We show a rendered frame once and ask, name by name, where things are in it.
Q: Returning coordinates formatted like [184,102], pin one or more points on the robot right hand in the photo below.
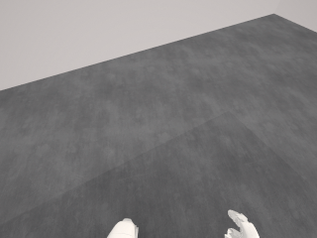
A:
[247,229]

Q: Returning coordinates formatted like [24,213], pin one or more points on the robot left thigh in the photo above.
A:
[124,229]

